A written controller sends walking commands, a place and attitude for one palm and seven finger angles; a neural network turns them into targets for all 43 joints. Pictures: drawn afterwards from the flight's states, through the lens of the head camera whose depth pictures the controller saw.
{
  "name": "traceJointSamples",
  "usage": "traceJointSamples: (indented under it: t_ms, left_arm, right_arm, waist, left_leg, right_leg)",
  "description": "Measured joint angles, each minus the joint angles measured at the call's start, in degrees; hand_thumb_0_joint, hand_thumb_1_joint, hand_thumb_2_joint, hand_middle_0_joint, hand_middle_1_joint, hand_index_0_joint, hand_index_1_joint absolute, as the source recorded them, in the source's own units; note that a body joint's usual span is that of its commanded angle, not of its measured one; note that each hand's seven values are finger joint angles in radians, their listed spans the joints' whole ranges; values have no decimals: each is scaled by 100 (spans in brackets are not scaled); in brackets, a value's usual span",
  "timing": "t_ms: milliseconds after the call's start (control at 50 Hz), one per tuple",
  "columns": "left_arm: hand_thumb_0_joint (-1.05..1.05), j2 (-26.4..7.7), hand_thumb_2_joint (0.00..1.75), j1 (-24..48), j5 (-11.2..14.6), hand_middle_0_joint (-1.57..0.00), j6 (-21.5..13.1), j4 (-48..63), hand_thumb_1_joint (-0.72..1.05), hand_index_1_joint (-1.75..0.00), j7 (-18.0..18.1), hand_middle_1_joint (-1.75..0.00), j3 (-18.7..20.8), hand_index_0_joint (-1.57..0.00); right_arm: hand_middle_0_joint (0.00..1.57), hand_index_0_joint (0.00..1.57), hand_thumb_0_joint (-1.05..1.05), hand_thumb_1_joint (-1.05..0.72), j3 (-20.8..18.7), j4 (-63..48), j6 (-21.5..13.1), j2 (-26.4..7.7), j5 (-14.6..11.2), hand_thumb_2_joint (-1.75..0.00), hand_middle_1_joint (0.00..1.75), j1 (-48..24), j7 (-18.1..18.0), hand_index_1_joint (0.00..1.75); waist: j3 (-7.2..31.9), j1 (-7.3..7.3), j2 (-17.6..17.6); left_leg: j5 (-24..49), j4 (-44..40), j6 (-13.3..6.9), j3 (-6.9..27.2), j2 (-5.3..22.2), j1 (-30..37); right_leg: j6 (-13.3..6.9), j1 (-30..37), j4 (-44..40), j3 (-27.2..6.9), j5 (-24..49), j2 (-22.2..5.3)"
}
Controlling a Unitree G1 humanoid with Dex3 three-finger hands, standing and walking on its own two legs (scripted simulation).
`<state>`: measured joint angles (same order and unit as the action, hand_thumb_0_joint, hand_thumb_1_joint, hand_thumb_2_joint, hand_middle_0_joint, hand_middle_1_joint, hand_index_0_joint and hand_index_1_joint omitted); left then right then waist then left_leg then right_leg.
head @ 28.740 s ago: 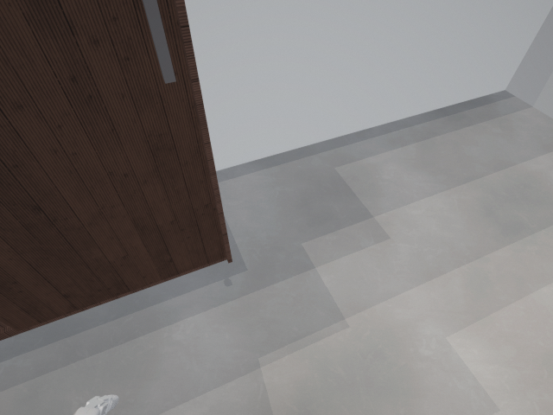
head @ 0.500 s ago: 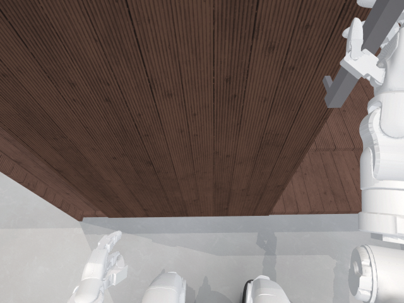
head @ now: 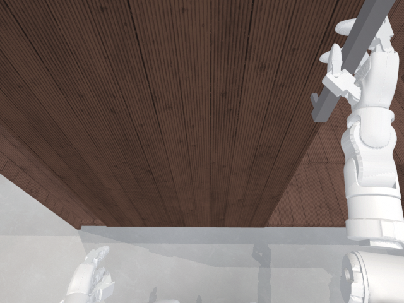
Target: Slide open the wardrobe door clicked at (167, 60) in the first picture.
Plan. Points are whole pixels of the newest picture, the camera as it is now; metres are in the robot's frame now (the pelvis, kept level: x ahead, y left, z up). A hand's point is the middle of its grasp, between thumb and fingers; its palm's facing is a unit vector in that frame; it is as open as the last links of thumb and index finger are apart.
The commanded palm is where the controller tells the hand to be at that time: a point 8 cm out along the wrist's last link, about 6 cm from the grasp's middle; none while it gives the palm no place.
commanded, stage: stop walking and hold the door there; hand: right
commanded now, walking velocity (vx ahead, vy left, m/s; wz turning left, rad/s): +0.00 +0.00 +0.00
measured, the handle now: (347, 45) +0.47 -0.20 +0.25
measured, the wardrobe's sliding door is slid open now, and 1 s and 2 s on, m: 0.60 0.60 0.60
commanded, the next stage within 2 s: loosen the grip on the handle in 0.16 s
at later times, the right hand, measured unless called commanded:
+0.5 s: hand (343, 66) +0.44 -0.19 +0.23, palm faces +0.24 +0.96 -0.11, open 8.8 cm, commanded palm +0.40 -0.23 +0.21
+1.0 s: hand (333, 72) +0.44 -0.18 +0.22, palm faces +0.22 +0.97 -0.12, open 14.6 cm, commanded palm +0.40 -0.24 +0.22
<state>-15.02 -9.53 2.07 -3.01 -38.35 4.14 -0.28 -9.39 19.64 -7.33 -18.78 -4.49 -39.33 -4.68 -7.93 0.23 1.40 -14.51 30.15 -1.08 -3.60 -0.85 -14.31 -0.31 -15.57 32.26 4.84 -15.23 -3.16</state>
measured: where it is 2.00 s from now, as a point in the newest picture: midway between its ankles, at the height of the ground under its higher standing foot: outside the picture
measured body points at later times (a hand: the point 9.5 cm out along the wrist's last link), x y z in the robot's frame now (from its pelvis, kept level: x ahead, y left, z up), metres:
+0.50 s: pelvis -0.02 +0.01 +0.00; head +0.00 +0.00 +0.45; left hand +0.09 +0.26 -0.10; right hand +0.42 -0.24 +0.24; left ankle +0.02 +0.10 -0.73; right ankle +0.02 -0.11 -0.73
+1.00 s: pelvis -0.01 +0.00 +0.00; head +0.01 +0.00 +0.45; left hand +0.06 +0.26 -0.11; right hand +0.42 -0.23 +0.23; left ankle +0.02 +0.10 -0.73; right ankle +0.02 -0.11 -0.73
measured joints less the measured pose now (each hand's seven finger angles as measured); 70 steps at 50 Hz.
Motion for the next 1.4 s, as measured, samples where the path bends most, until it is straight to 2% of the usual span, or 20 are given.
traceJointSamples:
  t_ms: [60, 260, 280, 300, 320, 340, 380, 420, 520, 600, 640, 760, 960, 1180, 1320, 1400]
  left_arm:
    - [1, 12, 89, 18, 20, -20, 51, 89, 90, -30, 17, -30, 2, -20]
    - [1, 257, 89, -63, 17, -21, 228, 29, 90, -30, 88, -30, -187, -20]
    - [1, 282, 89, -88, 69, -21, 208, 55, 90, -30, 92, -30, -205, -20]
    - [1, 346, 89, -139, 10, -21, 86, -3, 90, -30, 49, -30, -157, -20]
    - [1, 404, 89, -223, -23, -21, -31, -72, 90, -30, 5, -30, -111, -20]
    - [1, 442, 89, -315, -56, -21, -134, -139, 90, -30, -36, -30, -101, -20]
    - [1, 461, 89, -462, -120, -21, -267, -208, 90, -30, -106, -30, -140, -21]
    - [1, 414, 89, -580, -161, -21, -366, -192, 90, -30, -169, -30, -150, -21]
    - [0, 155, 89, -805, -185, -21, -418, -153, 90, -30, -307, -30, 7, -21]
    - [0, -10, 89, -977, -112, -21, -338, -265, 90, -30, -295, -30, 153, -21]
    - [1, -59, 89, -1029, -89, -21, -306, -356, 90, -30, -277, -30, 199, -20]
    - [1, -89, 89, -1098, -76, -20, -207, -505, 90, -30, -260, -30, 261, -20]
    - [1, 110, 89, -901, -66, -21, -168, -537, 90, -30, -246, -30, 120, -20]
    - [0, 267, 89, -503, -77, -21, -32, -273, 90, -30, -110, -30, -57, -21]
    - [0, 234, 89, -448, -30, -21, 78, -181, 90, -30, -18, -30, -57, -21]
    - [0, 148, 89, -570, 18, -21, 81, -176, 90, -30, -6, -30, 10, -21]
  right_arm:
    - [46, 26, -14, -73, -3, 91, 22, -41, -16, -80, 140, 22, -27, 137]
    - [46, 23, -12, -74, -1, 527, 78, -26, -79, -79, 140, 51, -74, 136]
    - [46, 23, -13, -72, -58, 643, 58, -68, 111, -78, 140, -52, 36, 136]
    - [46, 24, -13, -69, -96, 958, 61, -154, 338, -78, 140, -272, 200, 137]
    - [46, 26, -14, -64, -116, 1271, 122, -213, 392, -77, 140, -472, 388, 137]
    - [48, 28, -13, -59, -145, 1481, 170, -225, 391, -76, 140, -591, 528, 137]
    - [52, 32, -9, -50, -345, 1791, 293, -217, 181, -74, 141, -747, 682, 138]
    - [55, 35, -7, -42, -491, 2035, 314, -246, 88, -71, 141, -848, 581, 138]
    - [52, 41, -2, -12, -444, 2260, 28, -425, 331, -55, 141, -827, 209, 139]
    - [47, 41, -1, 17, -333, 2157, -127, -376, 265, -40, 138, -677, 232, 137]
    - [45, 39, -1, 28, -403, 2169, -179, -328, 202, -34, 136, -683, 155, 136]
    - [48, 34, -1, 47, -391, 2072, -269, -400, 314, -25, 136, -590, 67, 128]
    - [50, 28, -1, 55, -269, 1862, -263, -244, 184, -21, 133, -454, 64, 118]
    - [50, 26, -1, 56, -422, 1196, 3, -166, 93, -20, 129, 88, 214, 116]
    - [42, 26, -1, 56, -832, 971, 197, -468, 36, -20, 123, 353, 294, 115]
    - [35, 25, -2, 56, -963, 780, 219, -671, -36, -20, 120, 495, 497, 115]
  waist:
    - [59, 20, -82]
    - [358, 40, -201]
    - [287, 27, -185]
    - [333, 33, -148]
    - [458, 49, -106]
    - [579, 58, -59]
    - [744, 97, 28]
    - [811, 155, 52]
    - [840, 331, -5]
    - [816, 386, -10]
    - [797, 415, -4]
    - [748, 448, -42]
    - [740, 359, -117]
    - [779, 283, -121]
    - [785, 243, -95]
    - [789, 167, -113]
  left_leg:
    - [89, -114, -36, 0, -67, 21]
    - [109, -122, -31, 36, -45, -42]
    - [96, -100, -22, 50, -24, -4]
    - [77, -59, -31, 40, 16, -62]
    - [67, -35, -49, 5, 55, -154]
    - [71, -39, -67, -31, 83, -212]
    - [108, -87, -99, -66, 85, -245]
    - [147, -108, -124, -75, 51, -254]
    - [145, 47, -140, -82, 29, -457]
    - [148, 96, -139, -73, 27, -527]
    - [160, 84, -139, -74, 18, -530]
    - [212, -17, -133, -52, -7, -476]
    - [232, -172, -76, -60, 41, -340]
    - [212, -354, -41, 63, 44, -57]
    - [183, -414, -60, 83, 15, 50]
    - [151, -424, -75, 37, 9, 84]
  right_leg:
    - [26, -35, 30, -2, 1, -66]
    - [27, -52, -57, 38, 58, -42]
    - [22, 17, -91, 53, 68, -20]
    - [17, -9, -142, 47, 102, 21]
    - [12, -87, -195, 15, 158, 64]
    - [13, -137, -254, -20, 215, 96]
    - [28, -164, -340, -55, 293, 103]
    - [50, -188, -323, -63, 308, 69]
    - [51, -406, -128, -74, 276, 34]
    - [39, -467, -93, -67, 287, 31]
    - [34, -476, -90, -70, 288, 24]
    - [29, -436, -139, -57, 302, 8]
    - [-5, -326, -270, -74, 316, 71]
    - [-19, 26, -504, 47, 279, 91]
    - [10, 150, -581, 64, 253, 68]
    - [25, 152, -561, 17, 223, 63]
